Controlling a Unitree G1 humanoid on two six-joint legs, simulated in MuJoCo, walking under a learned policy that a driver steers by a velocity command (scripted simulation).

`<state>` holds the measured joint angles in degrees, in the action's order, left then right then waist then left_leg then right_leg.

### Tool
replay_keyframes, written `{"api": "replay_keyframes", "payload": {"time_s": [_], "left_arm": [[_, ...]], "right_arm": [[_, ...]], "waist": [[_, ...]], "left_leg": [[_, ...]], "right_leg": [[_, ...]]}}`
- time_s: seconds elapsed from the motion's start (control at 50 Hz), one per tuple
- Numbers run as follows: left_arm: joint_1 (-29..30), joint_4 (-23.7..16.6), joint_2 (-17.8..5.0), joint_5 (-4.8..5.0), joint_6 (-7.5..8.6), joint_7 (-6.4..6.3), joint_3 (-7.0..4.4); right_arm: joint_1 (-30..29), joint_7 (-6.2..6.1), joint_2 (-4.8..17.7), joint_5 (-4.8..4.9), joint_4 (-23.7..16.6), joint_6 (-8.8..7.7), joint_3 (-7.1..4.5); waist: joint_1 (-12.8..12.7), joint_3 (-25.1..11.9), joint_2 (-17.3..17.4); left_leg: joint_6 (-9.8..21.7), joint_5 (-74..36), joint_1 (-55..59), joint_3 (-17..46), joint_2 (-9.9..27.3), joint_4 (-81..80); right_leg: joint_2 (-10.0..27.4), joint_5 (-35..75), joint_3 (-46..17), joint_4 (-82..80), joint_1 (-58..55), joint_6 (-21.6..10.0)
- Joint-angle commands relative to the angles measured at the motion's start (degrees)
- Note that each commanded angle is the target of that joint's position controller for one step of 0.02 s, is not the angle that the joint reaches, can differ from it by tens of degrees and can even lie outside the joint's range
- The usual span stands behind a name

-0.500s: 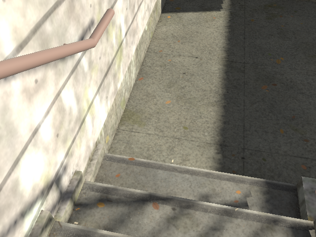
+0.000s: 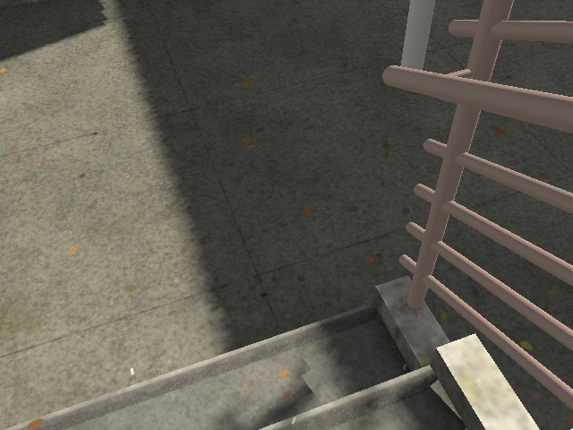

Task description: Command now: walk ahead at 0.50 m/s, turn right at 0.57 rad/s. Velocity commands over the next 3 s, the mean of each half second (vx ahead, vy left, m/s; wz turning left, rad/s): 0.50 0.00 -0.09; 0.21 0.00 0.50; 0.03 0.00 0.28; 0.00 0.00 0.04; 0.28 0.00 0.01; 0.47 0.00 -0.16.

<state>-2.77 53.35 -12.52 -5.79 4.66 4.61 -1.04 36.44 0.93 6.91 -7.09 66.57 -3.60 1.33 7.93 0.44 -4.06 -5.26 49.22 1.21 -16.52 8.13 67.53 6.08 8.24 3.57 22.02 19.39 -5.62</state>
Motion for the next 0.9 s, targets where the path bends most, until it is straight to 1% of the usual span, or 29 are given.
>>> {"api": "replay_keyframes", "payload": {"time_s": [0.02, 0.04, 0.06, 0.08, 0.1, 0.12, 0.16, 0.22, 0.24, 0.26, 0.28, 0.3, 0.38, 0.42, 0.46, 0.48, 0.5, 0.52, 0.54, 0.56, 0.58, 0.62, 0.66, 0.7, 0.74, 0.76, 0.82, 0.86, 0.9], "left_arm": [[-42.11, 10.65, -18.27, -0.12, -0.18, -0.84, -6.42], [-45.35, 12.83, -14.22, 0.06, 0.17, -1.36, -5.58], [-39.95, 11.74, -13.74, 1.77, 1.35, -1.92, -5.47], [-32.87, 9.27, -6.15, 3.06, 0.92, -1.53, -3.31], [-26.75, 7.18, -4.24, 1.55, 0.54, -1.06, -2.42], [-20.33, 5.52, -0.78, 2.01, 1.65, -0.89, -0.87], [-19.42, 4.71, -1.92, 3.79, 2.55, -0.76, -0.72], [-19.71, 4.51, -3.32, 0.57, 2.94, -0.66, -0.19], [-22.74, 5.75, 0.72, 0.37, 3.53, -2.03, 0.86], [-17.8, 5.33, -6.51, 7.75, 2.05, -5.35, -2.18], [-17.0, 5.43, -4.79, 9.33, 2.17, -6.51, -1.66], [-27.26, 7.77, 2.76, -0.8, 2.71, -4.5, 2.33], [-32.98, 9.97, 0.29, -1.16, 1.94, -2.09, 2.88], [-31.63, 9.0, -1.56, 0.82, 1.34, -3.29, 2.34], [-27.46, 8.29, -7.81, -0.39, -0.37, -1.95, 0.49], [-27.55, 8.37, -11.15, -1.63, -1.04, 0.91, -0.96], [-34.65, 8.24, -4.72, -0.75, -0.63, 3.01, -0.29], [-31.45, 4.15, -1.25, 0.89, -0.32, 5.11, 0.77], [-18.97, -1.66, -4.0, 2.96, 0.21, 4.13, -0.11], [-13.01, -6.58, -4.09, 4.47, 0.58, 1.79, -0.23], [-13.92, -6.26, -4.3, 4.01, 0.43, -0.77, -0.14], [-19.21, -5.03, 3.36, 1.15, 0.71, -3.72, 1.78], [-15.75, -6.18, 2.5, 1.12, 0.25, -3.36, 1.02], [-13.15, -7.43, 0.58, 2.52, -0.01, -2.84, 0.84], [-17.75, -6.6, -1.9, 1.78, 0.21, -2.45, 0.17], [-17.21, -7.44, -3.13, 1.36, 0.57, -3.14, -0.36], [4.82, -13.22, -2.2, -0.38, -0.75, -3.03, 0.99], [11.73, -13.91, 1.3, -0.39, -1.01, -1.89, 2.41], [10.7, -12.78, 1.75, -1.17, -1.24, -0.8, 3.41]], "right_arm": [[7.89, 4.89, 2.48, 1.08, -3.32, -0.27, -0.43], [-11.27, 4.72, 10.1, 4.24, -10.69, -1.12, -3.05], [-23.74, 2.99, 9.78, 5.06, -16.22, -2.65, -2.85], [-23.74, 1.75, 8.54, 3.83, -16.97, -3.29, -2.29], [-22.4, 0.9, 10.79, 3.53, -17.07, -3.66, -3.25], [-18.24, 0.33, 6.8, 2.64, -15.54, -3.85, -2.46], [-14.61, 1.43, 4.23, 1.95, -11.53, -1.82, -2.52], [-8.22, 3.41, 2.57, 0.38, -9.93, -0.61, -1.13], [-15.79, 3.58, 2.71, -0.41, -12.16, -0.79, -0.66], [-24.15, 0.36, 9.36, 7.29, -15.84, 0.17, -4.06], [-28.03, -0.59, 11.05, 7.59, -16.97, 0.17, -4.04], [-27.62, 1.58, 5.91, 1.24, -13.89, -0.09, -0.59], [-36.81, 3.87, 7.2, 1.08, -19.06, 0.74, -1.08], [-35.46, 2.76, 9.62, 1.74, -17.41, 0.35, -1.55], [-19.82, 2.14, 11.66, 3.03, -10.41, -0.36, -3.28], [-5.89, 1.77, 16.16, 3.61, -5.25, -1.21, -5.78], [8.67, 2.44, 21.09, 2.7, -3.06, -0.65, -7.4], [11.04, 2.63, 23.33, 2.4, -2.43, -0.78, -7.76], [7.02, 2.23, 21.08, 1.72, -5.19, -1.56, -7.64], [0.25, 2.56, 20.32, 4.37, -6.22, -1.88, -7.39], [-5.03, 3.04, 14.43, 4.09, -6.81, -1.61, -5.36], [-18.89, 1.87, 5.12, 2.32, -11.25, -2.83, -1.52], [-19.56, 0.66, 7.14, 3.83, -13.18, -4.18, -1.11], [-15.99, 0.62, 12.36, 2.76, -13.58, -4.51, -1.98], [-16.06, 0.77, 15.38, 1.07, -15.6, -4.69, -2.97], [-15.77, 0.37, 15.47, 2.55, -16.59, -4.81, -3.19], [10.84, -3.35, 7.47, 4.56, -7.48, -3.87, -2.6], [15.79, -3.87, 4.47, 4.43, -5.51, -3.24, -2.12], [3.43, -3.24, -0.29, 4.33, -12.96, -2.13, 0.08]], "waist": [[-15.59, -30.35, -9.73], [-21.74, -18.8, -5.85], [-22.32, -8.99, -3.06], [-17.77, -7.62, 3.72], [-12.92, -1.69, 4.89], [-6.98, 2.07, 10.94], [-5.38, 7.46, 5.27], [-2.85, 4.17, 2.7], [-7.07, 3.82, 4.96], [-5.46, 1.78, -3.59], [-6.02, 1.58, 0.71], [-11.68, 5.16, 7.73], [-11.92, 8.54, 1.06], [-12.58, 9.63, 3.5], [-5.91, 6.65, 7.21], [-0.6, 1.11, 10.35], [2.18, -14.42, 22.2], [1.83, -22.72, 20.42], [3.47, -14.93, 10.47], [1.18, -8.38, 8.58], [-2.91, -3.21, 0.74], [-12.76, 3.9, 0.44], [-12.16, 1.34, 5.46], [-11.64, -2.39, 7.73], [-12.77, -3.67, 5.33], [-12.93, -2.78, 6.6], [3.92, -1.76, 5.82], [6.49, -2.21, 8.49], [2.9, -0.79, 4.42]], "left_leg": [[0.86, -2.01, -41.36, 9.09, -3.05, 37.39], [0.75, -1.3, -54.93, 10.52, -5.36, 44.26], [1.68, -2.2, -61.9, 13.39, -3.32, 43.53], [4.67, -8.12, -59.5, 18.54, 0.17, 33.33], [5.15, -11.46, -53.86, 19.7, 0.82, 28.32], [7.05, -26.76, -45.46, 23.66, 3.36, 8.73], [7.99, -37.11, -34.21, 20.49, 1.5, -3.15], [8.29, -51.1, -22.98, 17.53, -2.5, -1.17], [8.43, -64.19, -38.2, 24.76, 1.7, -11.99], [7.44, -68.35, -36.03, 21.78, -0.84, -17.23], [7.0, -77.51, -28.53, 22.16, -1.26, -25.3], [6.78, -80.27, -35.91, 21.96, 1.32, -29.63], [9.04, -66.89, -26.46, 17.05, -1.87, -30.13], [9.5, -63.92, -29.54, 17.95, -0.48, -39.48], [9.33, -68.12, -8.5, 11.42, -4.45, -48.6], [10.73, -70.83, 8.84, 7.7, -7.53, -46.04], [25.49, -104.53, 36.03, 17.87, 1.39, -30.12], [31.58, -113.17, 46.26, 32.53, 9.79, -30.05], [31.21, -105.43, 39.98, 37.57, 12.32, -33.05], [31.89, -82.56, 27.73, 43.81, 16.14, -38.31], [29.56, -72.02, 10.76, 42.01, 15.81, -41.1], [25.46, -70.7, -25.86, 32.71, 8.3, -45.96], [25.27, -71.41, -36.11, 25.92, 1.65, -46.74], [23.48, -79.72, -35.75, 26.23, -0.65, -41.25], [20.01, -78.06, -37.52, 26.33, -3.27, -32.57], [19.09, -78.17, -36.92, 28.2, -3.52, -29.45], [21.29, -64.14, 13.95, 46.82, 3.9, -16.17], [21.34, -59.21, 16.03, 52.52, 1.33, -12.32], [20.18, -39.74, -13.26, 45.85, -4.37, -15.26]], "right_leg": [[11.28, 48.84, -14.71, 20.7, -72.91, -18.9], [12.26, 31.28, -23.1, 10.5, -64.73, -18.38], [11.9, 16.76, -22.41, 7.02, -52.19, -17.09], [11.28, -1.77, -23.13, 5.6, -41.63, -14.5], [12.34, 4.82, -24.77, 5.4, -25.88, -15.91], [12.11, 8.33, -19.58, 4.54, -11.21, -13.43], [9.4, -1.73, -15.95, -2.08, 9.2, -14.83], [4.64, -9.78, -12.04, 6.65, 22.57, -13.14], [5.31, -15.74, -14.7, 9.33, 9.36, -11.94], [6.18, -13.57, -18.07, 9.5, 6.02, -9.77], [2.82, -24.01, -13.8, 11.9, 11.18, -6.65], [4.87, -30.15, -11.56, 15.18, 5.5, -6.95], [6.99, -28.42, -13.33, 17.17, 7.75, -7.54], [8.36, -25.42, -13.53, 22.4, -1.55, -5.46], [4.7, -13.83, -6.59, 38.44, 1.28, -1.88], [-0.08, -4.19, -1.17, 52.56, 6.0, 0.33], [-7.41, -32.08, 2.2, 87.14, 22.52, 5.88], [-10.1, -56.5, -1.62, 100.11, 34.85, 7.11], [-8.2, -55.69, -3.04, 98.96, 46.81, 8.11], [-5.74, -51.53, -5.14, 95.38, 53.18, 8.06], [-1.95, -43.57, -7.71, 88.6, 48.02, 6.36], [4.08, -24.32, -11.47, 60.95, 25.01, 2.42], [0.7, -8.8, -6.13, 45.05, 13.1, 3.82], [-1.43, -7.69, -3.08, 41.99, 9.13, 6.86], [-3.69, -4.63, -2.32, 47.21, 5.23, 8.54], [-3.71, -8.68, -2.83, 47.42, 6.01, 8.8], [1.35, -8.2, -15.21, 33.99, 60.25, 11.67], [0.55, -6.88, -13.71, 27.05, 65.88, 10.67], [0.27, 17.23, -9.38, 10.66, 42.23, 6.86]]}}
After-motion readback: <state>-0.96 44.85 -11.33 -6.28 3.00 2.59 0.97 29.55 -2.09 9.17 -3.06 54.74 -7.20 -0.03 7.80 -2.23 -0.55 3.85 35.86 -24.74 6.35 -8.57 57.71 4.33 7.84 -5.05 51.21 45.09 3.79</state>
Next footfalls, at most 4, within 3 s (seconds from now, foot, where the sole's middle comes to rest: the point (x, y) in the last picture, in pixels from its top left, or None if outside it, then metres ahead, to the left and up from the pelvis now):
0.48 left None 0.45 0.13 -0.96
1.04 right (294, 385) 0.76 -0.07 -1.12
1.68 left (222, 428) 0.66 0.16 -1.12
2.12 right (288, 389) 0.75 -0.04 -1.12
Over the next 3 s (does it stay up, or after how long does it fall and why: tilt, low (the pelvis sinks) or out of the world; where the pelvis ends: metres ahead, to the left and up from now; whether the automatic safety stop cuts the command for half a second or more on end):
stays up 0.91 0.21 -0.41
